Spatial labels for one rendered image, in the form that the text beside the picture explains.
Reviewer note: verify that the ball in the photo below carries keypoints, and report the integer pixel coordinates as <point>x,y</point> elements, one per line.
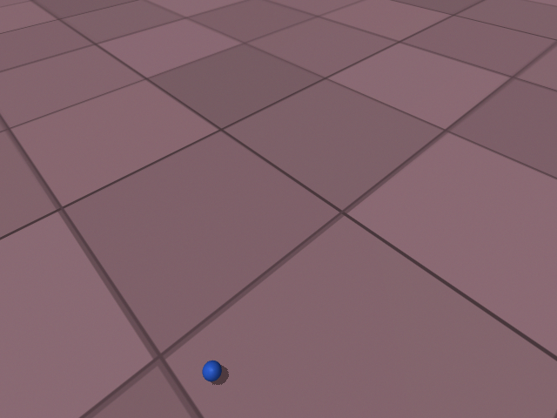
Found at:
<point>212,370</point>

